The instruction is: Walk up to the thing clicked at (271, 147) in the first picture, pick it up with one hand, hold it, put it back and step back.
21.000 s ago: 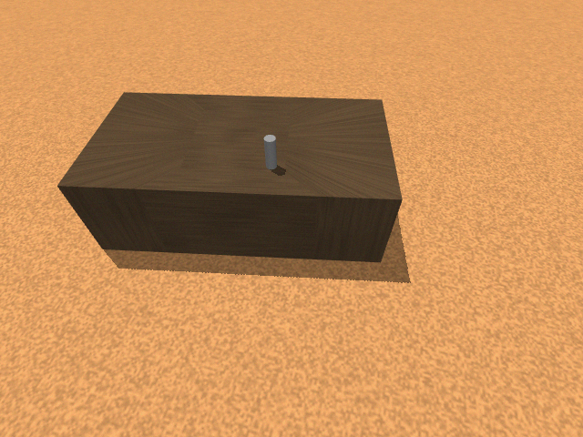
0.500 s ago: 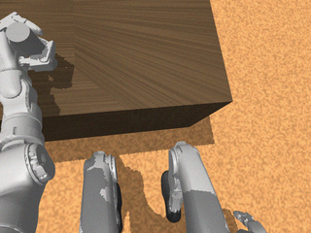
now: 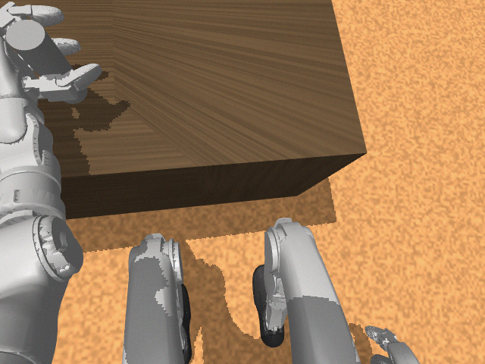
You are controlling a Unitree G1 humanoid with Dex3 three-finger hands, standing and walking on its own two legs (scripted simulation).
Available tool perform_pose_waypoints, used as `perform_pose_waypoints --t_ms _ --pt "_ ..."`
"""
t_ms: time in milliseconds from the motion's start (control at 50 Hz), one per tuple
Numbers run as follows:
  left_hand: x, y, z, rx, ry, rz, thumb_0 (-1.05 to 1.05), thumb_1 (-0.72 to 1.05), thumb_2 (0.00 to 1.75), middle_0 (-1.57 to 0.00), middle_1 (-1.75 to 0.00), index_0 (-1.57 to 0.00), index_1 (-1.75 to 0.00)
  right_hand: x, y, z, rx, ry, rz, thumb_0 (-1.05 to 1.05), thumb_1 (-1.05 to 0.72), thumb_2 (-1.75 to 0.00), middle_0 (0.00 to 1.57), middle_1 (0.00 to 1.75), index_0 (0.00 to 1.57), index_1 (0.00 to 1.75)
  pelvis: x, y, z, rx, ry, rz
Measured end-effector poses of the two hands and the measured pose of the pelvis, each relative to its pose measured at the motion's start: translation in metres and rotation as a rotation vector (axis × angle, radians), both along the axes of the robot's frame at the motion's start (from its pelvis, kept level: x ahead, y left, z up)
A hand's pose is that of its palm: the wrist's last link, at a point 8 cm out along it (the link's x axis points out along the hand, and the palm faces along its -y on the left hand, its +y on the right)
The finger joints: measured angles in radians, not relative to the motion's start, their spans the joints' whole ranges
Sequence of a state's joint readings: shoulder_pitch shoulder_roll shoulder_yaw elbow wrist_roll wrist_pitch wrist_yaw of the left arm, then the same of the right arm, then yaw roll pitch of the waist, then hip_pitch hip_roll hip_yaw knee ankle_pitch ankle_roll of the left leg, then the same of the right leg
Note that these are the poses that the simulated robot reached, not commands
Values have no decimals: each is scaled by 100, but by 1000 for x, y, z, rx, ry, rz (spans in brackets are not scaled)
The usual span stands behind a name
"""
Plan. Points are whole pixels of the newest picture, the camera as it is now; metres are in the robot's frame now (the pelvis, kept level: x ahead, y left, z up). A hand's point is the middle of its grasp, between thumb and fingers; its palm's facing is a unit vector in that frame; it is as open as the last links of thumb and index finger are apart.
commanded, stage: open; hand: left
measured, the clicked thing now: (53, 67) +0.54 +0.24 +0.01
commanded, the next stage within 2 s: withdraw in 0.06 s
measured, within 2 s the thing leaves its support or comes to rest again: neither
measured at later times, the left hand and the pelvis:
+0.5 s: hand out of the picture +0.55 +0.28 +0.08, palm faces +0.27 -0.96 -0.05, open 16.3 cm; pelvis +0.00 +0.00 +0.03, yaw +0 degrees
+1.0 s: hand out of the picture +0.52 +0.34 +0.19, palm faces +0.35 -0.87 -0.34, open 17.3 cm; pelvis +0.04 +0.01 +0.20, yaw +1 degrees
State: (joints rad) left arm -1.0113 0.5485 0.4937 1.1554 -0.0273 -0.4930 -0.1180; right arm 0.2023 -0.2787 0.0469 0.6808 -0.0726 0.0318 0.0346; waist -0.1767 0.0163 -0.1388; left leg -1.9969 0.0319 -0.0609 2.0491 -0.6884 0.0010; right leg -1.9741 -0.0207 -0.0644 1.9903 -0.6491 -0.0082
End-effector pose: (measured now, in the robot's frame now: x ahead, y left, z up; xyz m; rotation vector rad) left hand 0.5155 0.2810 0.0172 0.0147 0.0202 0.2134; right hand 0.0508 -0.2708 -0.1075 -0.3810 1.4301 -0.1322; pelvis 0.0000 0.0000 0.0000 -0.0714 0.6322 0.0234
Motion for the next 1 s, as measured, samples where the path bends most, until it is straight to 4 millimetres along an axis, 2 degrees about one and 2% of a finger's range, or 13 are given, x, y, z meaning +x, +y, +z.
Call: perform_pose_waypoints --t_ms 300,400,480,620,680,760,860,1000 --pt "1 5 1 13 0 -4 -1 -34 26 -40 -33 -39 -33 1 2 5 -8 5 -6 0 -91 -90 21 30 21 30 2 2 3 -5 3 0" --pt "2 19 22 26 -26 18 -1 -39 20 -26 -22 -24 -23 1 3 10 -8 -2 -22 0 -91 -90 21 30 21 30 2 3 9 -5 -2 2" --pt "3 38 56 38 -38 54 -2 -41 17 -19 -18 -18 -18 2 6 23 -6 -9 -42 0 -91 -90 21 30 21 30 3 3 24 -5 -10 2" --pt "6 60 117 46 21 51 -2 -43 14 -12 -13 -11 -13 6 11 68 -6 -36 -52 0 -90 -90 21 30 21 30 9 4 69 -7 -32 6" --pt "8 62 133 56 56 35 -1 -45 11 -9 -10 -9 -10 7 9 90 -16 -45 -48 0 -89 -90 21 30 21 30 12 5 86 -9 -45 7" --pt "8 65 144 129 204 50 -1 -48 9 -8 -8 -7 -8 9 9 122 -24 -41 -62 0 -88 -90 21 30 21 30 16 6 114 -10 -70 8" --pt "-6 78 160 159 343 127 -2 -51 9 -7 -8 -7 -8 7 9 164 -33 -44 -89 0 -89 -90 21 30 21 30 22 8 151 -12 -107 7" --pt "-35 98 201 202 467 238 -2 -52 8 -7 -7 -6 -7 -1 14 216 -33 -29 -120 0 -89 -90 21 30 21 30 35 9 201 -7 -181 21"
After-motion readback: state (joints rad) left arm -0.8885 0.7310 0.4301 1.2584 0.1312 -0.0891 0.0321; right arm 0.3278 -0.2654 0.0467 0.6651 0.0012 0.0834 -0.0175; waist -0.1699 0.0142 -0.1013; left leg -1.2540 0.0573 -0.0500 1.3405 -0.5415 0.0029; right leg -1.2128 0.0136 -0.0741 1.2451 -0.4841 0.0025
